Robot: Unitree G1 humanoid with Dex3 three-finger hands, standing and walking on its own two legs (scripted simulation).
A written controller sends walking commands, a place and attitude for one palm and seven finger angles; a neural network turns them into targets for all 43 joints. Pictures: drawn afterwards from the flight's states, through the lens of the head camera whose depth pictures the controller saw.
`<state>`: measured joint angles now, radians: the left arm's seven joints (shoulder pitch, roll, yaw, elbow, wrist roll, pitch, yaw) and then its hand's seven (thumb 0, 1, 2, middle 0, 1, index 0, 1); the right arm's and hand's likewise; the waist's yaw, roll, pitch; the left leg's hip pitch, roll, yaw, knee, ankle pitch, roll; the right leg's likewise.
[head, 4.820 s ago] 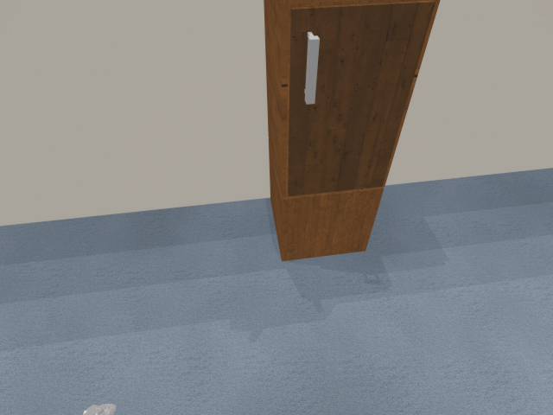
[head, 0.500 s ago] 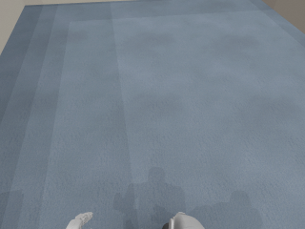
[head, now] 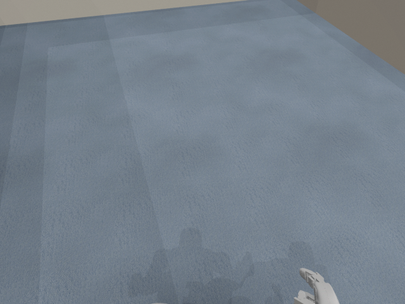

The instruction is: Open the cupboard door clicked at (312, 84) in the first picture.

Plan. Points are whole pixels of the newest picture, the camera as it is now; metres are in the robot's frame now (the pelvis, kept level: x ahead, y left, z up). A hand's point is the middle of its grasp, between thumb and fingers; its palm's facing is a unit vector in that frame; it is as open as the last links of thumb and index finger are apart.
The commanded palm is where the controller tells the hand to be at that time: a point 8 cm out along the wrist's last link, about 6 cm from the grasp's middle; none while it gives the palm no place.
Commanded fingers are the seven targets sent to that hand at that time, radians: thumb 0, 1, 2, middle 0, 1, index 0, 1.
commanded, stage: walk to a spot facing it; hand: left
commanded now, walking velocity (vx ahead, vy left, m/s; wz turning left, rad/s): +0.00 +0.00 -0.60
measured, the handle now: out of the picture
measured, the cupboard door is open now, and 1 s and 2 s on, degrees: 0 0 0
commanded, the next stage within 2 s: turn to face it in 1.44 s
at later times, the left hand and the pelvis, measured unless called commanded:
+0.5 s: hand (144, 290) +0.16 +0.15 -0.15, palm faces -0.35 -0.90 -0.25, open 7.4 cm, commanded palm none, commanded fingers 0.00 0.90 0.90 -0.20 -0.30 -0.20 -0.30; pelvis -0.01 -0.01 +0.00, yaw -21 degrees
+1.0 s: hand (149, 303) +0.14 +0.13 -0.16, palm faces -0.47 -0.86 -0.20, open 7.4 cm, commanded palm none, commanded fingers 0.00 0.90 0.90 -0.20 -0.30 -0.20 -0.30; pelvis +0.03 -0.02 +0.01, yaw -36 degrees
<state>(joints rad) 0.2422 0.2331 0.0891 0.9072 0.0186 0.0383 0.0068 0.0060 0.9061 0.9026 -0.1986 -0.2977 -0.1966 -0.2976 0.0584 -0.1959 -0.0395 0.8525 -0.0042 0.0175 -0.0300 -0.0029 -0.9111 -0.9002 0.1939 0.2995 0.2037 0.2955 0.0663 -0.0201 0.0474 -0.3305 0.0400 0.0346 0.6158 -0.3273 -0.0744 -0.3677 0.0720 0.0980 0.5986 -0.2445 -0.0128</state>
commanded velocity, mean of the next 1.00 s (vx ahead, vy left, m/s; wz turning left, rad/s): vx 0.10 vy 0.00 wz -0.58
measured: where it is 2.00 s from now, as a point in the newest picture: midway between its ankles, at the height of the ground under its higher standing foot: outside the picture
